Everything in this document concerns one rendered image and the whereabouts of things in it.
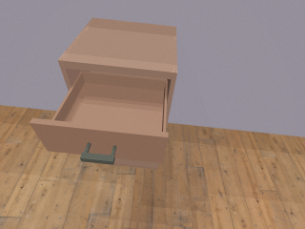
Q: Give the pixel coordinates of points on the handle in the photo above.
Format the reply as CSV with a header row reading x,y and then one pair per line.
x,y
98,158

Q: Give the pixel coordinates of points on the drawer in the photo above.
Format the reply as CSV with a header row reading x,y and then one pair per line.
x,y
108,110

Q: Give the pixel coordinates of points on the cabinet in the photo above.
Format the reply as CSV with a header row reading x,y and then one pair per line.
x,y
124,48

